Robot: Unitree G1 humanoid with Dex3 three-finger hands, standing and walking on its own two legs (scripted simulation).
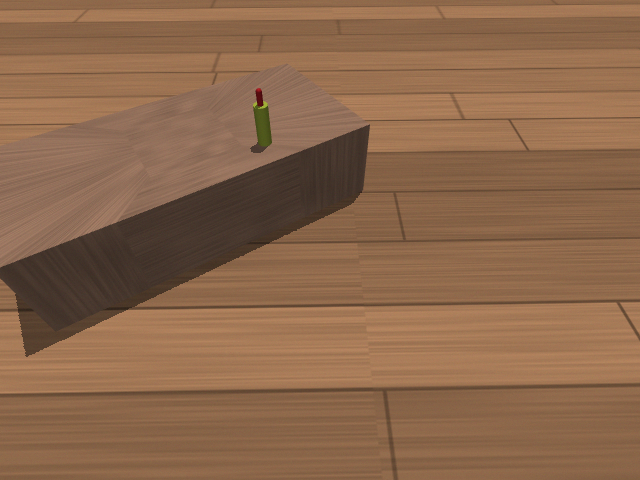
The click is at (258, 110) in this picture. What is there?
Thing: necked bottle
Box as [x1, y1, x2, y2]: [253, 88, 271, 146]
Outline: 257,88 257,101 253,104 258,143 264,146 271,143 267,103 262,100 261,90
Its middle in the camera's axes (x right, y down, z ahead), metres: -0.21 -0.46 +1.46
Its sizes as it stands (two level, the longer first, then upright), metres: 0.054 0.054 0.223
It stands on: a support 0.36 m high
